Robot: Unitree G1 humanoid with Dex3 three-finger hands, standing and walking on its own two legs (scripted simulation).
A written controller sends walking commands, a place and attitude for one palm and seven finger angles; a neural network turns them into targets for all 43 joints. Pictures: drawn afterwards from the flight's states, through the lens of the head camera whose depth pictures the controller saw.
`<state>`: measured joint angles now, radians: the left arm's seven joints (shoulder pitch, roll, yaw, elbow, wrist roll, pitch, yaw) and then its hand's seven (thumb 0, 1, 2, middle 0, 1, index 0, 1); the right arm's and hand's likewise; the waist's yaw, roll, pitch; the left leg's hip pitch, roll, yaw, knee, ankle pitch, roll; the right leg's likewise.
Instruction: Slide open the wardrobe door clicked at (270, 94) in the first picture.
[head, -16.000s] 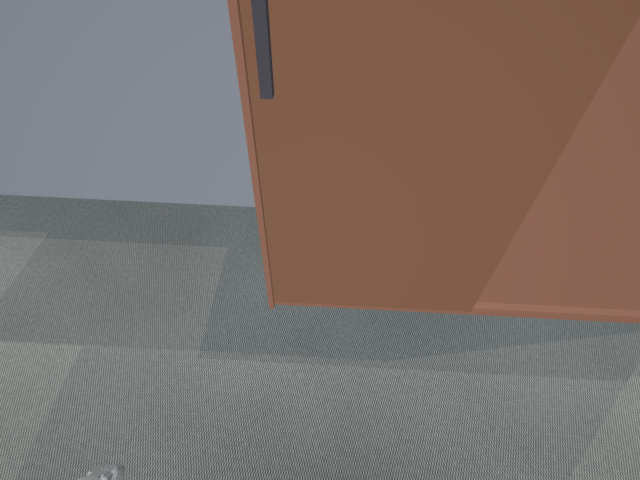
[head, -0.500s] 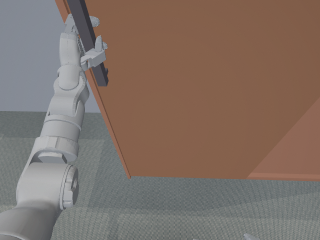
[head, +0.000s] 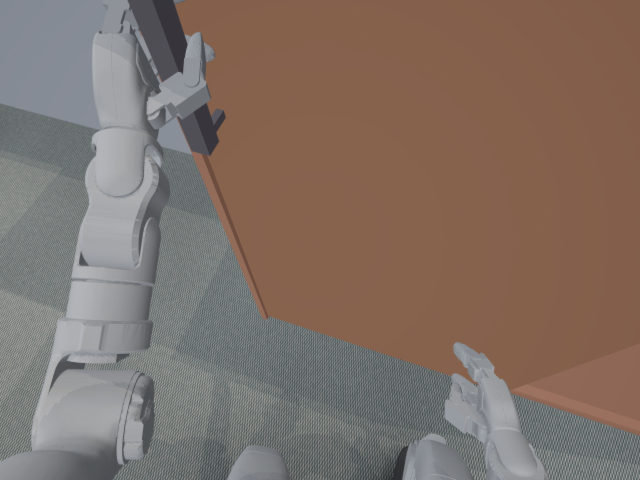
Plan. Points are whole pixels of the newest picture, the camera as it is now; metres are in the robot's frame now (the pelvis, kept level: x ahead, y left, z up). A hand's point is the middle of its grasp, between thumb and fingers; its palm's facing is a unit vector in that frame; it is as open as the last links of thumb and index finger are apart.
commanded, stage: step sideways, sliding the door along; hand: left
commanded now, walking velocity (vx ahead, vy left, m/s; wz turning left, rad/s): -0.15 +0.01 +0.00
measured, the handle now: (169, 5) +0.44 +0.26 +0.26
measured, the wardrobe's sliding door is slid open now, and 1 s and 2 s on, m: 0.01 0.14 0.23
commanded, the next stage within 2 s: none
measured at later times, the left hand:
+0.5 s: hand (264, 93) +0.41 +0.16 +0.21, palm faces +0.49 -0.87 -0.08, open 7.4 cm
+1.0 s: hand (329, 109) +0.40 +0.10 +0.21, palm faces +0.33 -0.94 -0.02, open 7.4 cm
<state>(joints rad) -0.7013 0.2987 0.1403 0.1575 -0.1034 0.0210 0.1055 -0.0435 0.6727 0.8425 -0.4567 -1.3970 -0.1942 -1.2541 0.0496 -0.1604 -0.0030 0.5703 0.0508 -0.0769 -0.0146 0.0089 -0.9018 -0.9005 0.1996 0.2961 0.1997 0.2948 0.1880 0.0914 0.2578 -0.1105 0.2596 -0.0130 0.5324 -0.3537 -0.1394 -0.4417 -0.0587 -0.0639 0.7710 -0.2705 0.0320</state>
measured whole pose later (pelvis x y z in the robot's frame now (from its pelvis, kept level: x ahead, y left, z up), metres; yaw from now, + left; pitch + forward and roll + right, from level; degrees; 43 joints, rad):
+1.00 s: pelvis +0.15 -0.08 -0.02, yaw +2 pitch -4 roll -2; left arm 0.04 0.14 0.05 -0.66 -0.01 -0.09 0.16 -0.07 0.64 0.81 -0.51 -1.53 -0.12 -1.20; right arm 0.23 -0.13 0.04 0.56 0.01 -0.19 0.02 0.01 -0.90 -0.90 0.20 0.30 0.22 0.32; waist 0.13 0.01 0.23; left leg -0.11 0.24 0.19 0.71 -0.47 -0.10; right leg -0.38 0.00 -0.15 0.69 -0.13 0.03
